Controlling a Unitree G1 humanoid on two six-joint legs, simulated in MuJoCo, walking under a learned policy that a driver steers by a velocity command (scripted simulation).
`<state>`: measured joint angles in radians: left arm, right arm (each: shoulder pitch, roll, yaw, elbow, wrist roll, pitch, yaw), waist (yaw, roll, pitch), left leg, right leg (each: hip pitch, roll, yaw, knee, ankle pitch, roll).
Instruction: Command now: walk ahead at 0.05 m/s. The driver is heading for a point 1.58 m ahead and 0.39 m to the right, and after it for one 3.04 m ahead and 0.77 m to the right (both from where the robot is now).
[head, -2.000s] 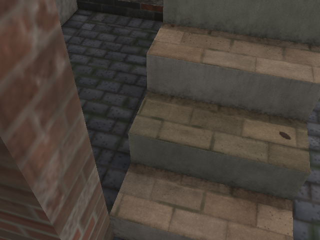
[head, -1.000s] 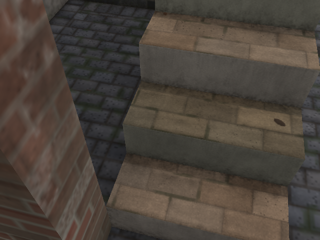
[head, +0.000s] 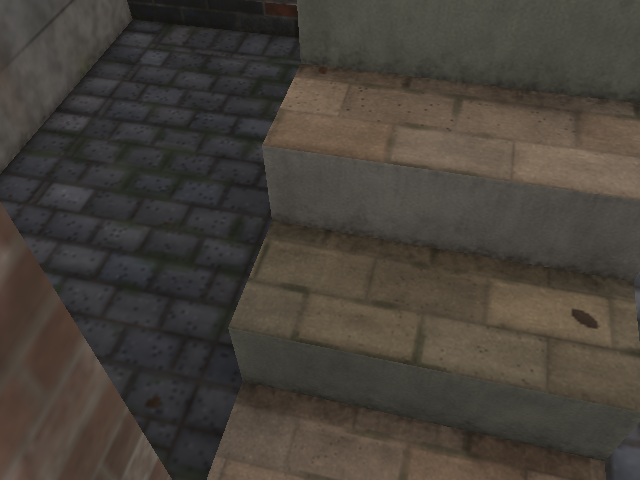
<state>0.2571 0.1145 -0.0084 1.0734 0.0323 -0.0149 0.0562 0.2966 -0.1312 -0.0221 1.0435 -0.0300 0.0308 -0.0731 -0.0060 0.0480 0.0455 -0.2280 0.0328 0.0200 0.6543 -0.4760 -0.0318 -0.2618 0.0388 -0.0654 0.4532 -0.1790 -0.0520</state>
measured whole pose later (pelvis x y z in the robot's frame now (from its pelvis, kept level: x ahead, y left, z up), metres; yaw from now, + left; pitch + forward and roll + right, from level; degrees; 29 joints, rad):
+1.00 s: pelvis +0.03 -0.02 +0.01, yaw -1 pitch +0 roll +0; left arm 0.21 0.20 0.05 1.00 0.01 0.04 0.05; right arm 0.30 -0.24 -0.04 0.97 0.00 -0.03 -0.01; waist -0.01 0.03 0.02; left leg -0.08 0.06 0.03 0.35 -0.27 -0.04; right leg -0.17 0.08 -0.04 0.34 -0.16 -0.08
